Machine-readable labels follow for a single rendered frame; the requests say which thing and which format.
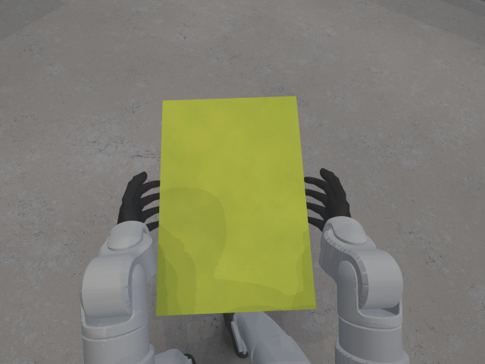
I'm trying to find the robot left forearm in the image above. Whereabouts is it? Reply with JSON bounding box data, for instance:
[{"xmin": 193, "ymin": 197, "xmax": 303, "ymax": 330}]
[{"xmin": 80, "ymin": 221, "xmax": 158, "ymax": 364}]

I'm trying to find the right robot thigh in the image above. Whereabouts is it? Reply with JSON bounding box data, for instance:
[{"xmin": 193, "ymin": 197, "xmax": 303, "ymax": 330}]
[{"xmin": 231, "ymin": 312, "xmax": 311, "ymax": 364}]

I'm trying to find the robot right foot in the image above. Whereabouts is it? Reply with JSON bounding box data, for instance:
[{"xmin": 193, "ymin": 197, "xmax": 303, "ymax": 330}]
[{"xmin": 223, "ymin": 312, "xmax": 249, "ymax": 358}]

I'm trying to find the carton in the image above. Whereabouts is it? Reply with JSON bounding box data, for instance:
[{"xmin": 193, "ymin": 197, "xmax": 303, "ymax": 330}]
[{"xmin": 156, "ymin": 96, "xmax": 316, "ymax": 316}]

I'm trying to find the robot right forearm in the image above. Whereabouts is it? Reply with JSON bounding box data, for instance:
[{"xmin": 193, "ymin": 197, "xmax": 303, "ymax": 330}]
[{"xmin": 318, "ymin": 216, "xmax": 409, "ymax": 364}]

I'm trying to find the robot left hand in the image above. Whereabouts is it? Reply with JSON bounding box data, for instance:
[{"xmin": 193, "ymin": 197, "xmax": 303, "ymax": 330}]
[{"xmin": 117, "ymin": 171, "xmax": 160, "ymax": 232}]

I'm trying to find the robot right hand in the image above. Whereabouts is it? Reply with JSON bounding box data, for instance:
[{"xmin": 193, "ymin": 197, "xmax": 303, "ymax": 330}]
[{"xmin": 304, "ymin": 168, "xmax": 351, "ymax": 231}]

